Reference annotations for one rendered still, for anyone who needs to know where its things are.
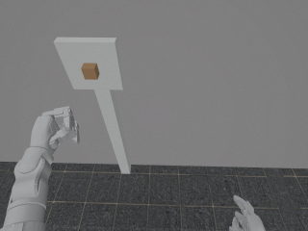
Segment left robot hand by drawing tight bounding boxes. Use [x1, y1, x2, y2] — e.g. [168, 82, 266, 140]
[30, 106, 80, 154]

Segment left robot forearm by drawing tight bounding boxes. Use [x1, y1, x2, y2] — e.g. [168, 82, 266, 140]
[0, 146, 54, 231]

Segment button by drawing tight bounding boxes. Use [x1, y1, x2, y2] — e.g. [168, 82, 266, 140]
[81, 63, 100, 80]

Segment panel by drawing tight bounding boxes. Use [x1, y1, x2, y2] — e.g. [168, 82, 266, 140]
[53, 37, 131, 174]

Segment right robot hand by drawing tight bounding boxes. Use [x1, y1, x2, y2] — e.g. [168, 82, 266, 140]
[229, 195, 266, 231]

